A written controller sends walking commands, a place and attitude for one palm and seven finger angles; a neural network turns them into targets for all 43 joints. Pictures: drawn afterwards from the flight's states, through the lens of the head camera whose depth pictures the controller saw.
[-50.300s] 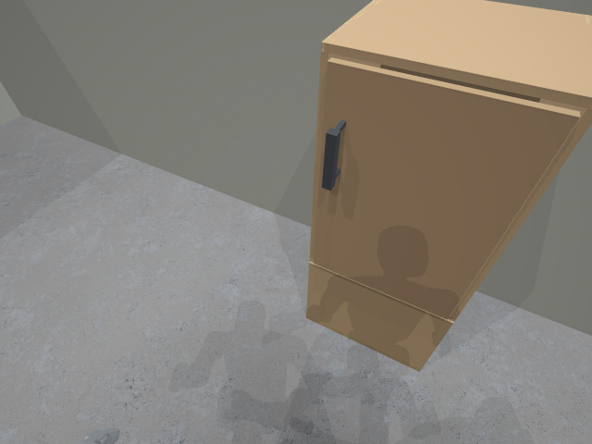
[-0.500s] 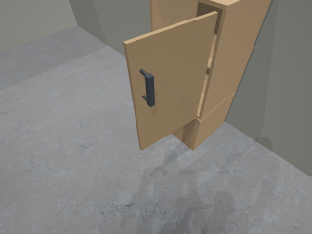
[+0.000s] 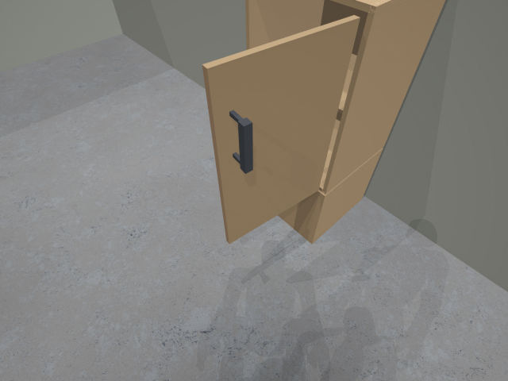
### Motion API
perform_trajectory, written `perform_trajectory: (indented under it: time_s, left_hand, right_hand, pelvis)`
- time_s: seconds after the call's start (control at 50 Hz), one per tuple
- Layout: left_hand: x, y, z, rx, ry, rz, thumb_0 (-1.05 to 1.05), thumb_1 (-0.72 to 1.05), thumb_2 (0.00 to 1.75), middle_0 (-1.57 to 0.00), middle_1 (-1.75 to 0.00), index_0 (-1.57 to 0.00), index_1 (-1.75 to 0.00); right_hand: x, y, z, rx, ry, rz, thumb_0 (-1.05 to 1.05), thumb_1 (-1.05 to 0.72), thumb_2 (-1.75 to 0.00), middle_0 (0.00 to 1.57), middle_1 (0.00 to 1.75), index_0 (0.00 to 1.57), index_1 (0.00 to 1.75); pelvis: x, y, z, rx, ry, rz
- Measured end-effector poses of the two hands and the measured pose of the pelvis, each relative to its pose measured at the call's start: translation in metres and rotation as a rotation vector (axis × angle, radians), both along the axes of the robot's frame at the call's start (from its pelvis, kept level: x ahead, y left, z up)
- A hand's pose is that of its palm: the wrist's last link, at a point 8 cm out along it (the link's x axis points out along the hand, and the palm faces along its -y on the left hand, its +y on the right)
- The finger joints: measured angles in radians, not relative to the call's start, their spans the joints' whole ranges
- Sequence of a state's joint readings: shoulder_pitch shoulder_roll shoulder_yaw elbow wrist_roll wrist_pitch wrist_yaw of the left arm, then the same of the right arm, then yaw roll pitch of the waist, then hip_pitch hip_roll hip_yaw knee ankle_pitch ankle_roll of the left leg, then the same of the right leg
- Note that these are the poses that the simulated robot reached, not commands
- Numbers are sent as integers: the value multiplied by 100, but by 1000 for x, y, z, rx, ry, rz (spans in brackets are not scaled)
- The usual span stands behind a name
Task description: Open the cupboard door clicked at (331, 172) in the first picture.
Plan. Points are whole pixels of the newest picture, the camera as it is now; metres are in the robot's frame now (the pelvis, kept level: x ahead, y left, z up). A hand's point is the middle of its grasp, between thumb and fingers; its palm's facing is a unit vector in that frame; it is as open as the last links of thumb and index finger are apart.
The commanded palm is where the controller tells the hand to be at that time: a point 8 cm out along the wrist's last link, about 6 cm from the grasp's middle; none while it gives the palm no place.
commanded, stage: look to check the result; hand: left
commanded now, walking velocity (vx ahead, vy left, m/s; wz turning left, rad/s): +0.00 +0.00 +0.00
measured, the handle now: (240, 142) +0.57 +0.06 +0.04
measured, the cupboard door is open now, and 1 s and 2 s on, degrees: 83 83 83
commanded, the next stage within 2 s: stand and wait in 0.42 s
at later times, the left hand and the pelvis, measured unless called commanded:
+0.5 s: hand out of the picture +0.04 +0.19 -0.17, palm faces +0.03 -0.97 -0.25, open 7.4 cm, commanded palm none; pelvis +0.01 -0.01 +0.00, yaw +0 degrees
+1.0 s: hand out of the picture +0.07 +0.20 -0.16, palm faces +0.01 -0.96 -0.28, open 7.4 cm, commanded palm none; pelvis +0.02 -0.02 +0.01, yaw +0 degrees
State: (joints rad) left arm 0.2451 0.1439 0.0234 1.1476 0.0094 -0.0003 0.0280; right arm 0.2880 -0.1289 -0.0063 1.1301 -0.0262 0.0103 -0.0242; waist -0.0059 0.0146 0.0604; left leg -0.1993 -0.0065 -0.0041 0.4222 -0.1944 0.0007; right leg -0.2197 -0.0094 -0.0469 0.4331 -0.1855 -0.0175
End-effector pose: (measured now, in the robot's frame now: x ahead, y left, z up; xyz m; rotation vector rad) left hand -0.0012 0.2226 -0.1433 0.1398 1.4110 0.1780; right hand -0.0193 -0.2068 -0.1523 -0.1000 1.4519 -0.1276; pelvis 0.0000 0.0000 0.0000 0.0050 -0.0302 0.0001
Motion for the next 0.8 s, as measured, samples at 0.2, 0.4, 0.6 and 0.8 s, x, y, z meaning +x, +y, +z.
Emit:
perform_trajectory:
  time_s: [0.2,0.4,0.6,0.8]
  left_hand:
    - [9,4,2,12,-16,-3,0,91,90,-20,-30,-20,-29]
    - [27,13,7,36,-44,-18,0,91,90,-20,-30,-20,-29]
    - [50,24,13,71,-84,-37,0,91,90,-20,-30,-20,-29]
    - [66,26,18,87,-119,-51,0,91,90,-20,-30,-20,-29]
  right_hand:
    - [27,-12,2,-21,-49,24,0,-91,-90,20,30,20,29]
    - [44,-32,6,-59,-68,42,0,-91,-90,20,30,20,29]
    - [60,-50,10,-86,-89,56,0,-91,-90,20,30,20,29]
    - [75,-61,14,-99,-118,67,0,-91,-90,20,30,20,29]
  pelvis:
    - [5,-2,1,0,-4,2]
    - [9,-5,2,-1,-3,4]
    - [15,-9,4,0,-5,4]
    - [19,-13,5,-1,-8,4]
